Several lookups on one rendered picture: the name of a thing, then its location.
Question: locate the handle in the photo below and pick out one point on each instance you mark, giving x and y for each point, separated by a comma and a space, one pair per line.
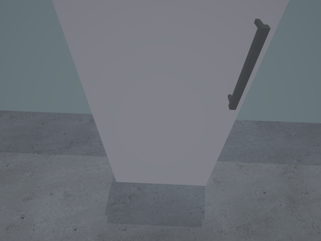
255, 49

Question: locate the fridge door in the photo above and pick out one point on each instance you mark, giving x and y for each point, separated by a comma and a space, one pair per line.
157, 75

